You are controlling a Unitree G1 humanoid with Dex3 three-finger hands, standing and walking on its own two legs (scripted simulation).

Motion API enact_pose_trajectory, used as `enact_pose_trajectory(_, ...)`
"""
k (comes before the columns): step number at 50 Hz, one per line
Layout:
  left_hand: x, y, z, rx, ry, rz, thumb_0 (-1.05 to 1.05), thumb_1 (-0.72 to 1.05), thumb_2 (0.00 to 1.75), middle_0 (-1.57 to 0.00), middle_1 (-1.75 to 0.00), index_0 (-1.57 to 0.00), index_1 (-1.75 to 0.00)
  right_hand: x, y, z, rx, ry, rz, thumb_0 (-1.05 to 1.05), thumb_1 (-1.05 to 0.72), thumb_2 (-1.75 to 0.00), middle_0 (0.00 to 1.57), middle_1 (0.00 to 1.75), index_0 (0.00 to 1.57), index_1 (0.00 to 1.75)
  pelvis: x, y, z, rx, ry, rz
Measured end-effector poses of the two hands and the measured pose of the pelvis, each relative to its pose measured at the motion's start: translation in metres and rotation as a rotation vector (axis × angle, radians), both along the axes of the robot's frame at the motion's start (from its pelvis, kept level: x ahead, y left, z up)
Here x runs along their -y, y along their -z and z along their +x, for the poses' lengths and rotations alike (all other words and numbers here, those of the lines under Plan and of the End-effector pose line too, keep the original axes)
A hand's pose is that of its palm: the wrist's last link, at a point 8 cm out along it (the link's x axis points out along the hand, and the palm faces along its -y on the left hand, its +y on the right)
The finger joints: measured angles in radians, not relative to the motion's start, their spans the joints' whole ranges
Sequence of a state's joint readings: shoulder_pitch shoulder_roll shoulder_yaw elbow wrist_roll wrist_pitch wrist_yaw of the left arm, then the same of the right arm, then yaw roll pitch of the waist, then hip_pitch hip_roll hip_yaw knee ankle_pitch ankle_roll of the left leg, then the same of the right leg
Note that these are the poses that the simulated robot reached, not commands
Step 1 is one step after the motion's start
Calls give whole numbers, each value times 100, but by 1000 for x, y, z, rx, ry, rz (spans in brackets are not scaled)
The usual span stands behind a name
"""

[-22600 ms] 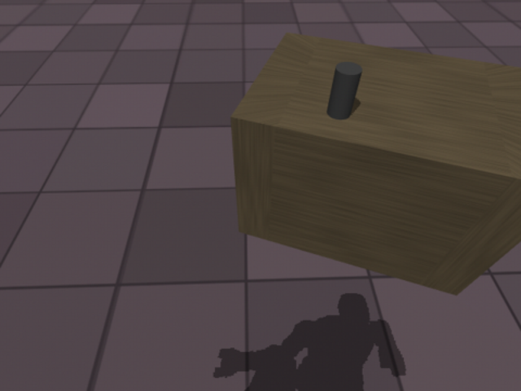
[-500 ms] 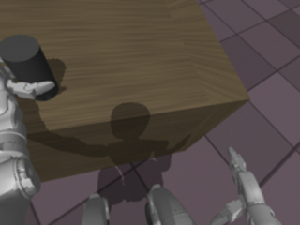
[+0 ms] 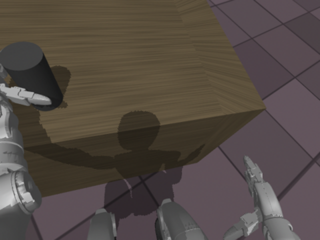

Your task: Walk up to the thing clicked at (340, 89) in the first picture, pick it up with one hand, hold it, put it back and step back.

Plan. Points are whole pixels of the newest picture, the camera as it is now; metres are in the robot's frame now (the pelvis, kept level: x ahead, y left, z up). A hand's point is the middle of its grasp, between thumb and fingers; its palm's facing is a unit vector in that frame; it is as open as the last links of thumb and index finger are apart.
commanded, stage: withdraw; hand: left
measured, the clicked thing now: (36, 80) +0.50 +0.21 +0.05
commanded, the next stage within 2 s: rise in 0.16 s
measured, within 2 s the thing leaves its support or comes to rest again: neither
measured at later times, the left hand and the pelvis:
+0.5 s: hand out of the picture +0.47 +0.35 +0.15, palm faces +0.38 -0.90 -0.22, open 17.5 cm; pelvis +0.01 +0.01 +0.05, yaw +0 degrees
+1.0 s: hand out of the picture +0.28 +0.29 +0.13, palm faces +0.35 -0.87 -0.36, open 17.5 cm; pelvis +0.03 +0.00 +0.06, yaw +2 degrees
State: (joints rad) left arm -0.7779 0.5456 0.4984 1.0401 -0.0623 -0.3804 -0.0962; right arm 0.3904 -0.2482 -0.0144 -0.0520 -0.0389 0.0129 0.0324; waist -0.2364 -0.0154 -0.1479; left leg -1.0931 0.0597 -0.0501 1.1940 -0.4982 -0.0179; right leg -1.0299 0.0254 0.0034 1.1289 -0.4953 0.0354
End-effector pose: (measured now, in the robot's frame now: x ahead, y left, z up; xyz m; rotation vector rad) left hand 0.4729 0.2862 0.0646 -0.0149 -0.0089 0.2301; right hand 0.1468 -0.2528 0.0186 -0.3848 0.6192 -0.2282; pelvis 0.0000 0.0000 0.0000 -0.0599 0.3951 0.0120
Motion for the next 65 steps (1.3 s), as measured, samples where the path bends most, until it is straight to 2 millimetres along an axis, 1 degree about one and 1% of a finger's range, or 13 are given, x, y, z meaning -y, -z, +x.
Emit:
enact_pose_trajectory(5, -22, -43, 1, 52, -42, 13, -2, -61, 8, -15, -12, -14, -12, 4, -6, -1, -5, 25, 5, -1, 50, -6, 6, 5, 6, 5, 1, -10, 5, 26, -2, 1)
enact_pose_trajectory(8, -35, -71, 2, 55, -40, 35, -2, -61, 6, -11, -9, -10, -10, 5, -3, -3, -24, 43, 26, -1, 49, -6, 6, 5, 6, 5, 0, -16, 8, 43, -5, 1)
enact_pose_trajectory(13, -51, -98, -1, 5, -22, 42, -1, -61, 4, -8, -7, -8, -7, -1, 6, 0, -51, 38, 80, -1, 50, -6, 6, 5, 6, 5, -2, -24, 9, 60, -6, 2)
enact_pose_trajectory(21, -80, -101, -23, -204, -100, 146, -1, -58, 5, -7, -5, -6, -5, -7, -2, 4, -58, 37, 134, -1, 55, -5, 6, 6, 6, 5, -6, -40, 11, 101, 0, 15)
enact_pose_trajectory(28, -120, -97, -56, -297, -258, 183, -1, -57, 6, -7, -5, -5, -5, 5, -15, 2, -101, 49, 101, -1, 55, -5, 6, 6, 6, 5, -4, -50, 17, 127, 0, 19)
enact_pose_trajectory(32, -129, -95, -77, -323, -290, 228, -1, -57, 7, -7, -4, -4, -5, -1, -10, 9, -126, 25, 123, -1, 54, -6, 6, 6, 6, 5, -5, -54, 20, 142, -7, 17)
enact_pose_trajectory(38, -109, -88, -114, -334, -249, 302, -1, -57, 7, -7, -4, -4, -6, -12, -8, 24, -74, -4, 185, -1, 52, -7, 6, 6, 6, 5, -9, -60, 28, 181, -9, 19)
enact_pose_trajectory(43, -69, -81, -159, -290, -169, 321, -1, -56, 7, -7, -4, -4, -6, -12, -11, 31, -21, 14, 220, -1, 51, -7, 6, 6, 6, 5, -8, -62, 32, 228, -8, 32)
enact_pose_trajectory(47, -42, -80, -204, -253, -147, 316, -1, -55, 7, -7, -4, -4, -5, -1, -17, 35, 11, 47, 209, -1, 51, -7, 6, 6, 6, 5, -4, -63, 33, 261, -11, 42)
enact_pose_trajectory(52, -36, -89, -256, -238, -205, 330, -1, -54, 7, -7, -4, -5, -5, 14, -22, 36, 26, 69, 171, -1, 51, -6, 6, 6, 6, 5, 3, -63, 32, 285, -20, 52)
enact_pose_trajectory(56, -26, -94, -294, -251, -227, 353, -1, -54, 6, -7, -4, -4, -5, 13, -20, 35, 33, 44, 183, -1, 52, -6, 6, 6, 6, 5, 8, -62, 28, 296, -29, 57)
enact_pose_trajectory(61, -5, -80, -329, -331, -206, 317, -1, -54, 6, -6, -4, -4, -5, 11, -13, 33, 56, 32, 215, -1, 52, -6, 6, 6, 6, 5, 11, -59, 21, 301, -32, 65)
enact_pose_trajectory(65, 6, -70, -346, -366, -202, 291, -1, -54, 6, -6, -5, -4, -6, 14, -7, 26, 54, 31, 213, -1, 52, -6, 6, 6, 6, 5, 16, -56, 14, 303, -40, 73)
